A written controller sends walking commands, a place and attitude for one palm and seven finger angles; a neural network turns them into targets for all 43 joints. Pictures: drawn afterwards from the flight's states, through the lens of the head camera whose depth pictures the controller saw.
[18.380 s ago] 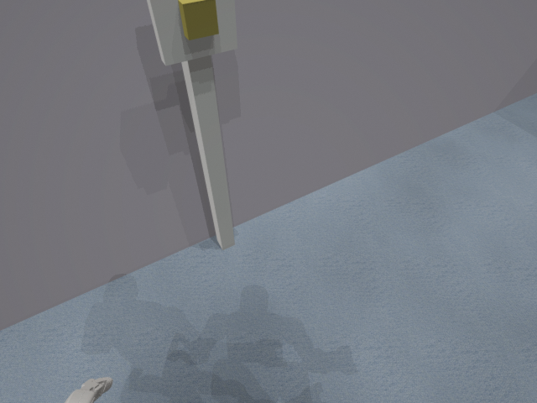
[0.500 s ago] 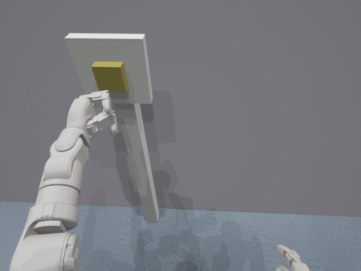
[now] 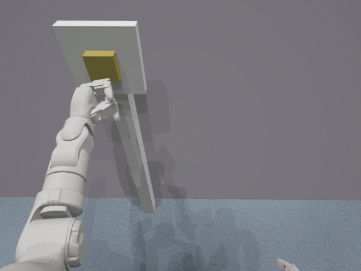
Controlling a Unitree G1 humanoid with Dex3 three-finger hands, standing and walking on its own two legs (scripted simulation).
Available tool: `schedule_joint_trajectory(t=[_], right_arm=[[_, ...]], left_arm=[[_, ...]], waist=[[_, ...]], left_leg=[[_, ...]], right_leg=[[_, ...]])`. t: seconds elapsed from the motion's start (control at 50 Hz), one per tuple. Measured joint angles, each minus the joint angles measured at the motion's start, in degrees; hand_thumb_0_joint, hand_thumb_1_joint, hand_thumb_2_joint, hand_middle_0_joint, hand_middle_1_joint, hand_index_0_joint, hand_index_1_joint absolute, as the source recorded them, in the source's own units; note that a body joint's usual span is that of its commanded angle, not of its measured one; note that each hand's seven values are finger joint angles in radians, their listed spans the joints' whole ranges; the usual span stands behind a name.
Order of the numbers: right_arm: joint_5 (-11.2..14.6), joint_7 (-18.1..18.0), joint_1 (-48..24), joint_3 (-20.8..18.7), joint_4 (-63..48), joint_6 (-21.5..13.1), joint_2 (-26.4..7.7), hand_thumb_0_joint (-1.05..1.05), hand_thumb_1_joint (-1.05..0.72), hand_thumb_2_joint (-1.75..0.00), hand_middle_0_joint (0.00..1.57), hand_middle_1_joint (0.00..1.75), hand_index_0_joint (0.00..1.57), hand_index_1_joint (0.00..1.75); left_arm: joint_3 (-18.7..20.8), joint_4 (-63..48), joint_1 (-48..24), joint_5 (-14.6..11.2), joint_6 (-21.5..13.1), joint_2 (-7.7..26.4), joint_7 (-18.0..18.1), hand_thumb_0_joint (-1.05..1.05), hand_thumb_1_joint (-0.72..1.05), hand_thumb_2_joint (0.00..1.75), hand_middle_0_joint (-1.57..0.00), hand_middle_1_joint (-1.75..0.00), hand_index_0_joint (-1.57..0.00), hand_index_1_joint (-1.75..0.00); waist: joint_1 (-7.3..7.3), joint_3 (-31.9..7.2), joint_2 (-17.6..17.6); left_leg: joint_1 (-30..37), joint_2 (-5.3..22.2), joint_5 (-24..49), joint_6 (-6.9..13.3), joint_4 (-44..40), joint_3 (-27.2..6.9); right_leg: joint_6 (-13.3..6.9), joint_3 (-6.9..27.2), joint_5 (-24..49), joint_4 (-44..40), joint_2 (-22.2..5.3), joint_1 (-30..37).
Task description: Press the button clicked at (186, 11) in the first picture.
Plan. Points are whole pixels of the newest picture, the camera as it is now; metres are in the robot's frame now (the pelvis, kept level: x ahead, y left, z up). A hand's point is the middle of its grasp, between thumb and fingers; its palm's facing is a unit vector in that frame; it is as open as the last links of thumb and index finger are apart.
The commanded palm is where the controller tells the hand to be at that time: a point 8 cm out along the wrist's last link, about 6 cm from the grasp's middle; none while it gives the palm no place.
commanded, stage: aim a knuckle at the button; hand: left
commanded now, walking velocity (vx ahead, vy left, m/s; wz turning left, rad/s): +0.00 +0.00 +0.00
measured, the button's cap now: (103, 66) +0.53 +0.20 +0.20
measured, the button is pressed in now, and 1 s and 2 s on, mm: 0 0 13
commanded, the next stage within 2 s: press the button with the knuckle in 0.70 s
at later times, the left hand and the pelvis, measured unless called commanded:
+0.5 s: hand (111, 102) +0.42 +0.16 +0.17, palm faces +0.01 -1.00 +0.01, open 3.1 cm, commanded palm +0.40 +0.21 +0.17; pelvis +0.01 +0.00 +0.00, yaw +1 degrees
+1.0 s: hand (117, 101) +0.43 +0.15 +0.17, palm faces +0.02 -1.00 +0.00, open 3.1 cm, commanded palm +0.41 +0.21 +0.17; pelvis +0.01 -0.01 +0.00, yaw +1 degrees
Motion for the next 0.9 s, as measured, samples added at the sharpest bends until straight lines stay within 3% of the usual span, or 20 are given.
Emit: schedule_joint_trajectory(t=[0.08,0.24,0.42,0.58,0.76,0.9], right_arm=[[-0.02,0.18,1.44,-0.44,1.02,-0.39,-0.22,0.01,-0.90,-0.90,0.20,0.30,0.20,0.30],[0.41,0.24,1.64,-0.70,-0.02,0.41,-0.71,0.01,-0.90,-0.90,0.20,0.30,0.20,0.30],[0.29,-0.13,-0.91,-0.80,-0.44,-0.79,-0.45,0.01,-0.90,-0.90,0.20,0.30,0.20,0.30],[0.34,0.04,-2.94,-0.16,-1.00,-0.23,-0.32,0.01,-0.90,-0.90,0.20,0.30,0.20,0.30],[-0.16,0.71,-1.30,-0.11,-1.45,0.25,0.37,0.01,-0.90,-0.90,0.20,0.30,0.20,0.30],[0.26,0.24,-0.68,-0.33,-0.68,1.15,-0.19,0.01,-0.90,-0.90,0.20,0.30,0.20,0.30]], left_arm=[[0.15,-1.18,0.31,0.10,-1.65,-0.25,-0.21,0.02,0.91,0.90,-1.30,-1.50,-1.30,-1.50],[1.41,0.71,1.64,-0.30,2.78,1.09,-0.99,0.02,0.90,0.90,-1.30,-1.50,-1.30,-1.50],[0.08,-4.54,3.16,-0.33,-0.18,0.22,-1.03,0.02,0.91,0.90,-1.30,-1.50,-1.30,-1.50],[-1.23,1.14,-1.51,-0.47,3.78,-0.28,-0.99,0.02,0.90,0.90,-1.30,-1.50,-1.30,-1.50],[0.13,-3.30,2.49,0.27,0.12,-1.34,-0.10,0.02,0.90,0.90,-1.30,-1.50,-1.30,-1.50],[-0.57,-2.10,1.49,0.04,3.39,-0.22,-0.54,0.02,0.90,0.90,-1.30,-1.50,-1.30,-1.50]], waist=[[-0.07,-0.51,-0.05],[-0.35,-1.54,0.27],[1.01,-0.45,-0.17],[0.73,-1.30,0.24],[0.81,-1.63,0.08],[0.76,-1.25,0.41]], left_leg=[[0.49,0.13,-0.33,-0.02,-0.08,0.34],[1.19,0.30,-0.53,-0.02,-0.59,0.64],[1.02,0.20,-0.64,-0.18,-0.12,-0.19],[-0.02,-0.20,-0.71,-0.13,0.28,-0.83],[0.94,0.08,-1.32,-0.29,-0.01,0.08],[1.08,0.09,-1.45,-0.38,0.24,-0.48]], right_leg=[[0.01,0.37,-0.13,-0.20,0.12,0.41],[0.01,0.71,-0.13,-0.84,0.29,1.05],[-0.14,-0.12,-0.34,-0.77,0.25,1.37],[-0.09,-0.78,-0.74,-0.27,-0.10,0.53],[-0.23,0.18,-1.29,0.02,0.11,0.88],[-0.34,-0.36,-1.37,-0.20,0.18,1.42]])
